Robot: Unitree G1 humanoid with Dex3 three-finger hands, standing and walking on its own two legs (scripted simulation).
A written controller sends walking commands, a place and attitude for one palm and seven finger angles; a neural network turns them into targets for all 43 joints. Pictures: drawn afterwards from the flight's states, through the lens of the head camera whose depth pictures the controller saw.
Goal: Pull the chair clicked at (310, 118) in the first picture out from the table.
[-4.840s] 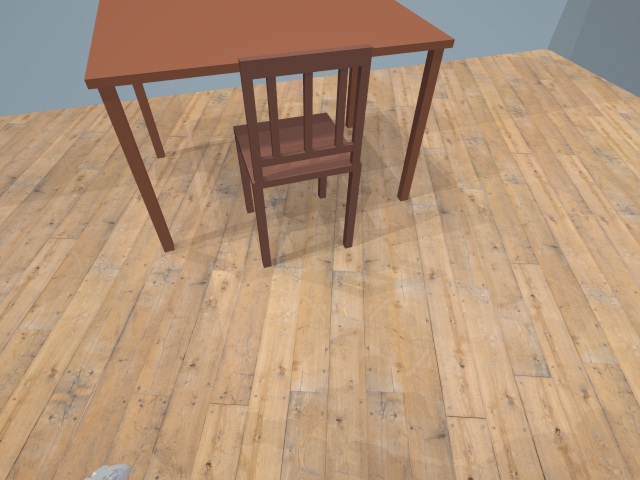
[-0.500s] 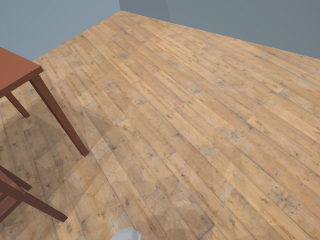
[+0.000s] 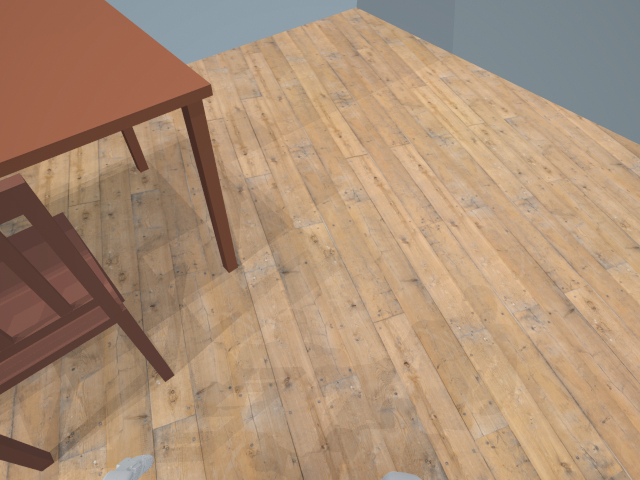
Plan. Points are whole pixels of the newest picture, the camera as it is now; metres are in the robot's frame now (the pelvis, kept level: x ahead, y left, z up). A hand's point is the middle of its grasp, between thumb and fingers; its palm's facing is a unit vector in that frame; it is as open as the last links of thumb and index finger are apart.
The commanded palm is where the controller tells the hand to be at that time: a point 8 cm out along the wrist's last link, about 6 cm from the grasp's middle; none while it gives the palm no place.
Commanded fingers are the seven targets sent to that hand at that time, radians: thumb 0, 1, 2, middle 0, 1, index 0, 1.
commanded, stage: turn to face it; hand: left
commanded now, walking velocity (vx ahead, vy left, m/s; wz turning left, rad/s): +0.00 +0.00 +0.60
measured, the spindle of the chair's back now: out of the picture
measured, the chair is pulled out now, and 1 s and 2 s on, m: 0.00 0.00 0.00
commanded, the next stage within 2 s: take the last steps up to it in 1.20 s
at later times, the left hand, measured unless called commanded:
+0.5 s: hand out of the picture -0.02 +0.16 -0.15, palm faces +0.33 -0.91 -0.26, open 7.4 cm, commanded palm none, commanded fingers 0.00 0.90 0.90 -0.20 -0.30 -0.20 -0.30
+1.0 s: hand out of the picture -0.07 +0.24 -0.16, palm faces +0.58 -0.78 -0.25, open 7.4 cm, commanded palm none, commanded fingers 0.00 0.90 0.90 -0.20 -0.30 -0.20 -0.30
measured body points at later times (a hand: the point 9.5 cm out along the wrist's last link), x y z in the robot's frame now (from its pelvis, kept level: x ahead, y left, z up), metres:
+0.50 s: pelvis -0.02 -0.04 +0.00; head +0.01 -0.05 +0.45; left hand -0.03 +0.21 -0.13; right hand +0.12 -0.29 -0.15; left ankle -0.07 +0.10 -0.68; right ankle -0.01 -0.16 -0.74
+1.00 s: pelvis -0.04 +0.00 +0.00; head -0.03 +0.03 +0.45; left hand -0.10 +0.28 -0.14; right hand +0.17 -0.16 -0.13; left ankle -0.08 +0.08 -0.74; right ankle +0.06 -0.13 -0.68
